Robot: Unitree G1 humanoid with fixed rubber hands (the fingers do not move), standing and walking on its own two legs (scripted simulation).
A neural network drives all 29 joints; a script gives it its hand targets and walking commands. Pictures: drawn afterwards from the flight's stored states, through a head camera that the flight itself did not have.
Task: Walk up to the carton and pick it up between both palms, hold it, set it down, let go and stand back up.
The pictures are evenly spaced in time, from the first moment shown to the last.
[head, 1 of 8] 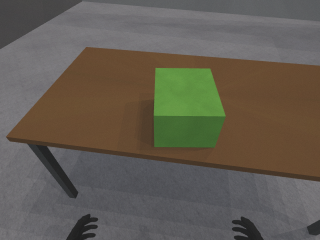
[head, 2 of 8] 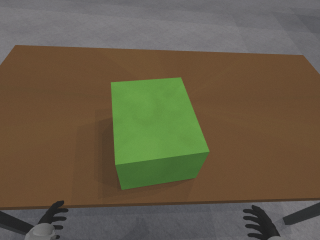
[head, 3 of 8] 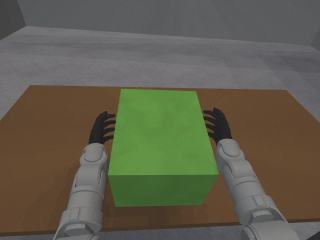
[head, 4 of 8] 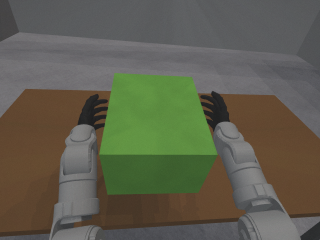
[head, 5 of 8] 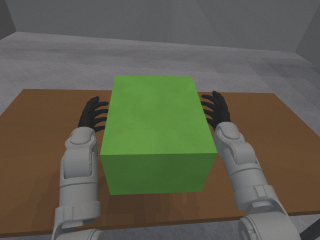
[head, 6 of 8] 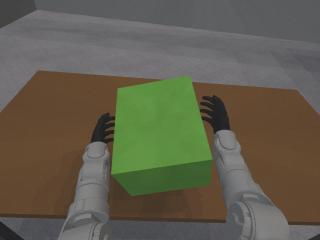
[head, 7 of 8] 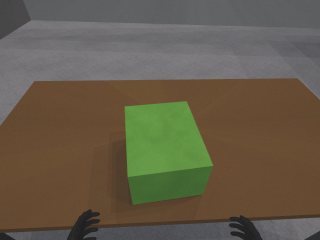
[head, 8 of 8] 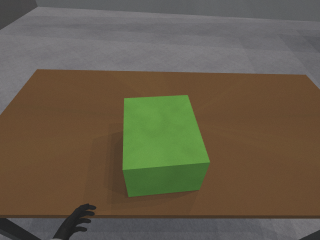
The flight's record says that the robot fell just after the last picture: no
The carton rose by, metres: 0.22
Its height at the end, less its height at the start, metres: +0.00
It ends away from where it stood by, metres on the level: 0.02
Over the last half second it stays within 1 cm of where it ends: yes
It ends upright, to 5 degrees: yes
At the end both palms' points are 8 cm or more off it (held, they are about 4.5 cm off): yes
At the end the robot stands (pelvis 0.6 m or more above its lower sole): yes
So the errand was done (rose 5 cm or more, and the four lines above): yes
